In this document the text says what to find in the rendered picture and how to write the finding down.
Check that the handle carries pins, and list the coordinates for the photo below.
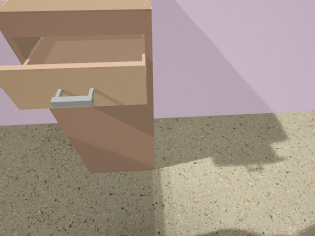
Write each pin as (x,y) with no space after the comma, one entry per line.
(72,101)

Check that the drawer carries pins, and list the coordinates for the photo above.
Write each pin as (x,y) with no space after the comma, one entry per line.
(114,65)

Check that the cabinet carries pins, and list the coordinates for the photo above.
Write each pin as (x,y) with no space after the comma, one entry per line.
(117,138)

